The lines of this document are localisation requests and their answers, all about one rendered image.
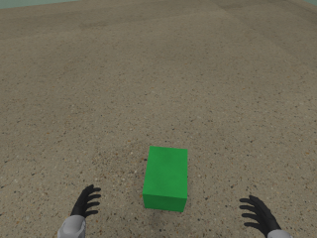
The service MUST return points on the left robot forearm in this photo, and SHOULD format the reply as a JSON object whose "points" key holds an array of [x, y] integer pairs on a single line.
{"points": [[73, 226]]}

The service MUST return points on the robot right hand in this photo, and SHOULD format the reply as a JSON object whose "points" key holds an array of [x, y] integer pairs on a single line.
{"points": [[266, 221]]}

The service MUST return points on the robot left hand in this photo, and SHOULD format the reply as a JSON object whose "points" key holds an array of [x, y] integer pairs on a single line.
{"points": [[81, 205]]}

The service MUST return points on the carton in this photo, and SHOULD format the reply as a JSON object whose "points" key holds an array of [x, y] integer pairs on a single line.
{"points": [[165, 184]]}

